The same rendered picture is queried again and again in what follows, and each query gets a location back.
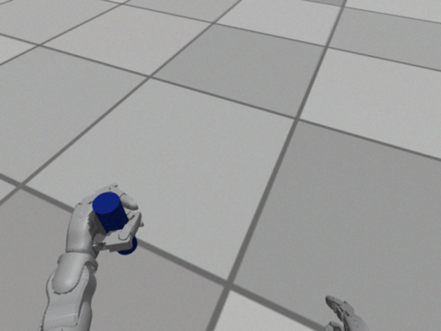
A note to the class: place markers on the can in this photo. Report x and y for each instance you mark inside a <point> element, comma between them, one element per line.
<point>110,212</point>

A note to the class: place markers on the right robot hand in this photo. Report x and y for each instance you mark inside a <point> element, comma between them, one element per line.
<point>346,314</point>

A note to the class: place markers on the left robot hand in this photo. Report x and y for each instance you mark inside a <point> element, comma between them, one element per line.
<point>86,233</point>

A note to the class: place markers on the left robot arm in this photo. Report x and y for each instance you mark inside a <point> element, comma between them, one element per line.
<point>70,289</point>

